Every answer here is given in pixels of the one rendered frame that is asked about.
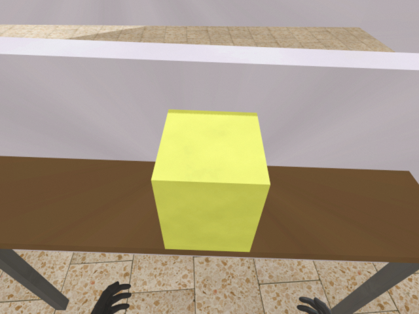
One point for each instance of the robot left hand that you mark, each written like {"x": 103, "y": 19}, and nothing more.
{"x": 106, "y": 300}

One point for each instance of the table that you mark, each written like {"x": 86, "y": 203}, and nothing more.
{"x": 108, "y": 206}

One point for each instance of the carton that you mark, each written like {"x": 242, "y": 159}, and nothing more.
{"x": 210, "y": 180}

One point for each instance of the robot right hand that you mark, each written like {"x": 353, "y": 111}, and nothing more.
{"x": 319, "y": 306}

